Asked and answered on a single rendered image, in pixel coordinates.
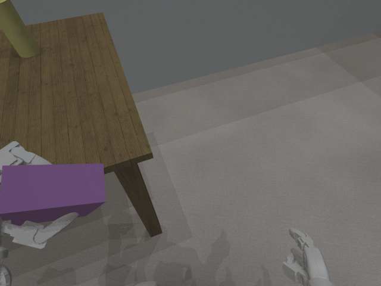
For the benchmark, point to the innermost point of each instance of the left robot forearm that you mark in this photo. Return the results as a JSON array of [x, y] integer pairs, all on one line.
[[5, 274]]

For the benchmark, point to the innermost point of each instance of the robot left hand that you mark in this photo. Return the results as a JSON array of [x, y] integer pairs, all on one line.
[[30, 234]]

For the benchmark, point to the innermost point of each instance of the table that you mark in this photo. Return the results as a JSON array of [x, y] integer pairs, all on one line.
[[71, 104]]

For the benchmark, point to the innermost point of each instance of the sponge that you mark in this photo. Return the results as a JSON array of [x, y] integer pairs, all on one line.
[[46, 192]]

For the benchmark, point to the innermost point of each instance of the robot right hand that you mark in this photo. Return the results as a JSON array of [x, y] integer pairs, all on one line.
[[310, 264]]

